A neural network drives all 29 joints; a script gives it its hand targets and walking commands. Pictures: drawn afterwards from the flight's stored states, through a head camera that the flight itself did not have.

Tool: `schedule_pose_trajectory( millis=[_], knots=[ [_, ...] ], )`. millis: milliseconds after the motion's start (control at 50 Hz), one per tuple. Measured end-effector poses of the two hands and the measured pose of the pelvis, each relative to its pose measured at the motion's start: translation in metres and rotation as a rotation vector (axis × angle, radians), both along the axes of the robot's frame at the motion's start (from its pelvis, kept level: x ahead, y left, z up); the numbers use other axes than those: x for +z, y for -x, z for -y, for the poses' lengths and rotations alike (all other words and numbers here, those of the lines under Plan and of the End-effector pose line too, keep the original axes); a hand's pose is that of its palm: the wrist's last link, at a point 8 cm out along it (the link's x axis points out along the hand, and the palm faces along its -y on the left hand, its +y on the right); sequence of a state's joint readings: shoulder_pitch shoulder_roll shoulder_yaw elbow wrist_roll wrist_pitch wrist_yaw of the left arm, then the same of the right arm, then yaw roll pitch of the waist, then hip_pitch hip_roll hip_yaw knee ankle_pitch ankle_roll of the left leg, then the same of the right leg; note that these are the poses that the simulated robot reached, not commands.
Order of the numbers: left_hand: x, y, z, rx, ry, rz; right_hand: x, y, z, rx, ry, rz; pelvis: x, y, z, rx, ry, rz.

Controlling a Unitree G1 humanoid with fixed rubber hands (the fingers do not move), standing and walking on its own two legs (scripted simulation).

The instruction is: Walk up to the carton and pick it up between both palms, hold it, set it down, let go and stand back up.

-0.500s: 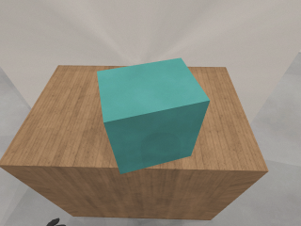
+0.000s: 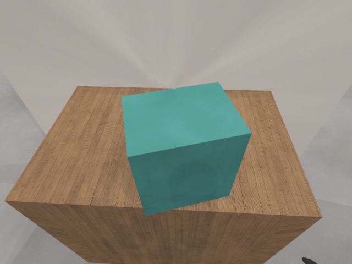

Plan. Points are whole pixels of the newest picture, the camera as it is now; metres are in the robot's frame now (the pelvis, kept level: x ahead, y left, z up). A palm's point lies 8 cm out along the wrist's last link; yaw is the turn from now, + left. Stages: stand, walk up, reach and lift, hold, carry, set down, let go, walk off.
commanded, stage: walk up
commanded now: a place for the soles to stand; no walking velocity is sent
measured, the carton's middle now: (180, 151) +0.37 +0.01 +0.06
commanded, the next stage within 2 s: reach and lift in 0.48 s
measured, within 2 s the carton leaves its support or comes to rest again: neither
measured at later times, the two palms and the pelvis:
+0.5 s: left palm out of the picture +0.08 +0.30 -0.12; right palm out of the picture +0.07 -0.31 -0.11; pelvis -0.01 +0.00 +0.00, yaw +0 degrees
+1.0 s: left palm out of the picture +0.15 +0.27 -0.08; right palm out of the picture +0.14 -0.30 -0.07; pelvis +0.01 -0.01 -0.01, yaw -2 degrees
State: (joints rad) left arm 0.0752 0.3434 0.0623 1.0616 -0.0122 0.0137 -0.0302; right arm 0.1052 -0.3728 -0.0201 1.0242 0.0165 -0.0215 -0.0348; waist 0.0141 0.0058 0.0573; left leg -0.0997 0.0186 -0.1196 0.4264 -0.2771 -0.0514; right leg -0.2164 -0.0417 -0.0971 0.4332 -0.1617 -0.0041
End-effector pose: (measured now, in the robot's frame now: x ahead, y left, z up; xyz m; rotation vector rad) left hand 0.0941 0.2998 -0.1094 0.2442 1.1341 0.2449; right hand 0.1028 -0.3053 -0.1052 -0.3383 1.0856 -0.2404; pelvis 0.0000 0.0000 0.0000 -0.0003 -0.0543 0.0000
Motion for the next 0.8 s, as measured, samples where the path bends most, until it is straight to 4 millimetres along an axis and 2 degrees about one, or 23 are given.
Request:
schedule_pose_trajectory(
  millis=[180,360,520,600,660,720,800],
  knots=[
    [-0.005,0.016,0.002,0.01,0.005,-0.034,-0.002,0.007,0.005,-0.009,0.012,-0.021,-0.001,0.004,0.0,0.002,0.0,-0.001],
    [-0.005,0.013,0.003,0.01,0.018,-0.014,-0.003,0.031,0.002,-0.017,0.014,-0.071,0.0,0.005,-0.001,0.0,-0.003,0.0],
    [-0.006,0.014,0.001,0.01,0.004,-0.039,-0.005,0.033,0.001,-0.005,0.013,-0.064,-0.002,0.009,-0.001,0.001,0.004,-0.011],
    [-0.006,-0.017,0.0,-0.037,-0.071,-0.088,-0.01,0.002,-0.005,0.023,-0.034,0.064,-0.017,0.019,0.001,-0.016,0.01,-0.003],
    [0.002,-0.051,0.01,-0.066,-0.089,-0.029,-0.011,-0.02,-0.013,0.04,-0.07,0.14,-0.024,0.022,0.003,-0.033,0.02,0.016],
    [0.016,-0.077,0.022,-0.08,-0.086,0.062,-0.007,-0.033,-0.02,0.058,-0.093,0.191,-0.026,0.019,0.007,-0.039,0.019,0.03],
    [0.029,-0.087,0.032,-0.076,-0.059,0.128,0.008,-0.038,-0.024,0.09,-0.09,0.243,-0.022,0.011,0.011,-0.033,0.015,0.05]
  ],
)
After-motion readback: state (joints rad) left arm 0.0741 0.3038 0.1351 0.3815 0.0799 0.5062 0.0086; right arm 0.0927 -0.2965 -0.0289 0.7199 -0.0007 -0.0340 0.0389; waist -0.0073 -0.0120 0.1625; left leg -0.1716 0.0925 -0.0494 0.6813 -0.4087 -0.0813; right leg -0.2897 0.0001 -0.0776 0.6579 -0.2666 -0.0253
